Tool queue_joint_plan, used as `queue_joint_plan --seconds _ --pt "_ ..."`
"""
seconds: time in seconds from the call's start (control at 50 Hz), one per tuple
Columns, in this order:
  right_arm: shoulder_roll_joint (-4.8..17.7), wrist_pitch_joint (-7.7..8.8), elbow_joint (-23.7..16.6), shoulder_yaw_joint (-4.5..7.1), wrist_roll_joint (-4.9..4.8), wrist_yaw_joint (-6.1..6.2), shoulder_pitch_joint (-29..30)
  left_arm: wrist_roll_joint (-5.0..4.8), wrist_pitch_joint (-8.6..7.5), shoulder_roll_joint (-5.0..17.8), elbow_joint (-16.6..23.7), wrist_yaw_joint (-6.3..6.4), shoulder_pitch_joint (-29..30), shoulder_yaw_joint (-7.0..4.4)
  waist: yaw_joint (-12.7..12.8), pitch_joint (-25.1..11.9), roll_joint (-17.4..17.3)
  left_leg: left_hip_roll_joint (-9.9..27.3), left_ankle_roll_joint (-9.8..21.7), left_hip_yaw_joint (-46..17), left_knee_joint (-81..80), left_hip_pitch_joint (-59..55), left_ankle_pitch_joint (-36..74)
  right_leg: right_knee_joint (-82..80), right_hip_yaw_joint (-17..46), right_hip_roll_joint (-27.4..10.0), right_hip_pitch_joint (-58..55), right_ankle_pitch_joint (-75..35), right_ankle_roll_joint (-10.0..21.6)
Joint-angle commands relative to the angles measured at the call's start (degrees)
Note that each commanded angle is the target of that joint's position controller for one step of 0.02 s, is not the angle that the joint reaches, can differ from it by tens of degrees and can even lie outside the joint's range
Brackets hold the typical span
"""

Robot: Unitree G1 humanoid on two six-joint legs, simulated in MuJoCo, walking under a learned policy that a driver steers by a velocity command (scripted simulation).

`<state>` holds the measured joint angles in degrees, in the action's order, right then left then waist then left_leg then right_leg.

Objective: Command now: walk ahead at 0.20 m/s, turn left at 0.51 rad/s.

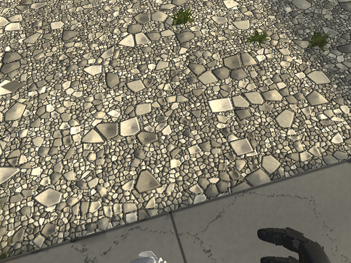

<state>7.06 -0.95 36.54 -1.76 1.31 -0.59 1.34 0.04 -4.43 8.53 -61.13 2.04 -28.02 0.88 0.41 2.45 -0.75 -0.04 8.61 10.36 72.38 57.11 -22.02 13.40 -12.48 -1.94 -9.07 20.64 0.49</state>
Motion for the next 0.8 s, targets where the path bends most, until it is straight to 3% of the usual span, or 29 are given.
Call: queue_joint_plan --seconds 0.02,0.04,0.06,0.08,0.1,0.12,0.14,0.16,0.2,0.24,0.28,0.32,0.38,0.44,0.48,0.62,0.8 --pt "9.9 0.55 3.4 3.55 -0.29 -0.57 -24.5 -2.15 -0.11 19.0 7.9 -0.62 6.6 -4.94 -14.0 -17.2 13.3 -7.3 3.3 -4.2 -23.1 -44.4 7.4 35.5 0.2 -9.2 11.6 -87.8 3.2" --pt "16.8 1.09 2.7 5.61 -0.35 -0.46 -20.1 -0.81 -0.4 11.6 9.6 -1.49 2.7 -3.74 -8.0 -18.7 1.6 4.0 7.3 -28.3 -31.5 -55.6 27.0 58.8 2.7 -1.4 26.0 -14.2 -0.4" --pt "23.6 0.55 1.6 7.94 -0.39 0.33 -18.1 -0.27 -0.31 9.3 13.8 -2.5 -0.8 -3.36 -3.8 -27.0 -10.2 18.7 15.2 -60.1 -41.4 -62.9 64.6 82.8 12.5 8.0 40.3 4.3 -3.0" --pt "21.1 0.4 0.9 8.22 -1.57 1.24 -16.3 0.9 -0.3 9.0 15.6 -2.78 0.0 -3.13 -2.4 -29.6 -4.7 18.4 14.5 -59.7 -45.3 -61.6 56.5 84.9 19.2 4.8 42.8 -1.8 -1.3" --pt "16.5 0.31 1.6 7.25 -1.02 1.65 -14.0 0.68 0.02 9.3 16.5 -2.76 3.3 -3.21 -1.7 -22.0 0.3 16.0 13.7 -54.5 -44.9 -54.0 40.7 85.2 17.4 4.2 45.8 -4.4 -0.9" --pt "12.6 0.41 3.3 6.34 -0.28 1.99 -13.0 1.41 0.86 7.8 17.4 -1.97 6.8 -2.86 -0.1 -11.5 3.9 12.8 10.3 -46.8 -43.8 -44.4 33.2 81.4 16.7 2.1 48.5 -3.9 -0.3" --pt "9.8 0.67 4.0 5.71 0.0 2.4 -12.7 2.06 2.32 6.4 18.5 -1.11 8.6 -2.44 1.0 -6.7 2.7 9.6 8.7 -41.3 -43.0 -37.4 31.1 81.1 16.8 1.3 49.3 -2.7 0.0" --pt "8.5 0.82 4.4 5.34 0.31 2.54 -12.3 1.98 3.76 6.0 19.2 -0.52 8.3 -2.38 2.3 -4.9 1.9 7.8 7.4 -36.6 -44.9 -32.9 30.6 81.8 16.0 1.2 48.6 -2.1 0.0" --pt "10.1 2.54 4.8 5.49 0.42 2.21 -13.8 1.87 4.89 5.9 22.0 0.28 9.7 -2.28 2.9 -6.4 1.0 6.3 6.3 -32.9 -47.4 -31.8 33.6 82.0 15.4 0.9 50.0 -1.3 0.5" --pt "12.2 3.44 4.7 6.19 -0.11 2.03 -13.8 2.61 5.27 5.9 24.4 0.97 12.3 -2.05 3.7 -7.6 2.8 3.7 2.8 -28.0 -47.0 -32.4 35.6 74.1 17.0 -0.8 50.4 -5.6 0.0" --pt "13.0 2.34 2.2 6.31 -0.16 3.01 -13.4 2.48 6.17 6.3 26.1 0.71 15.0 -2.08 2.4 -8.5 1.8 2.1 -1.9 -26.6 -47.6 -36.1 38.7 64.1 14.9 -1.0 50.8 -8.1 -2.6" --pt "14.0 1.14 -0.1 6.54 -0.99 3.6 -15.1 1.8 7.2 7.6 26.2 0.74 15.9 -2.84 0.2 -10.7 -1.3 3.6 -6.1 -29.6 -49.6 -42.5 40.7 61.9 14.8 -1.2 52.6 -10.0 -4.5" --pt "15.2 -0.3 -2.1 6.8 -1.01 4.25 -18.2 1.38 8.39 8.0 27.3 1.05 19.1 -3.17 -2.4 -9.9 -2.7 3.9 -8.1 -33.0 -52.1 -47.6 29.0 59.1 16.4 -1.4 56.8 -12.3 -5.8" --pt "15.1 -1.05 -3.7 6.84 -0.82 4.07 -20.0 1.59 9.0 9.2 27.9 0.75 22.0 -3.71 -4.3 -7.2 -3.7 4.2 -7.1 -37.5 -55.1 -51.1 15.1 55.3 17.9 -0.7 60.2 -12.8 -6.2" --pt "15.2 -0.87 -4.1 7.01 -0.86 3.85 -21.1 1.75 8.94 10.0 27.7 0.61 22.8 -4.09 -4.7 -5.9 -4.6 4.6 -6.2 -39.6 -55.7 -53.6 12.9 52.6 18.7 -0.3 61.2 -12.7 -5.9" --pt "15.9 -0.18 -4.3 7.56 -1.06 3.66 -23.4 1.48 7.98 11.9 27.0 0.12 24.2 -4.66 -4.2 -6.3 -5.7 5.0 -3.4 -43.2 -53.6 -58.3 23.9 46.3 19.8 1.6 58.8 -8.7 -3.8" --pt "17.9 0.06 -2.9 8.08 -0.72 3.15 -23.9 1.09 6.96 12.5 28.0 -0.23 26.9 -4.03 -4.0 -6.1 -4.7 3.4 0.8 -46.7 -49.7 -54.8 33.4 38.5 19.7 4.7 49.4 -1.8 -1.9"
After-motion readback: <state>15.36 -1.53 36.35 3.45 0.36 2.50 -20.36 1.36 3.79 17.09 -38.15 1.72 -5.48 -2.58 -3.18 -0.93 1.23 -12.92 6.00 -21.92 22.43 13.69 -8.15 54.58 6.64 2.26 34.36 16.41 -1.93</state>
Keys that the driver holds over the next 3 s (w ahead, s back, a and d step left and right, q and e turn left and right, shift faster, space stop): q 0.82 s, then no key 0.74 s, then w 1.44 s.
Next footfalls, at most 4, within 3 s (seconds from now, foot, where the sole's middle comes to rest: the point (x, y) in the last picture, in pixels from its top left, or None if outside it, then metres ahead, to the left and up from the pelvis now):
0.02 left None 0.22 0.05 -0.66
0.98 right None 0.35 -0.08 -0.66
1.36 left None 0.21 0.07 -0.66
2.24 left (131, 241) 0.47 0.21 -0.66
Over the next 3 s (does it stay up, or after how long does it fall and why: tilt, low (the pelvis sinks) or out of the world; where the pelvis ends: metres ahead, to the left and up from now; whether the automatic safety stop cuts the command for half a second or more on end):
stays up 0.87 0.33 -0.07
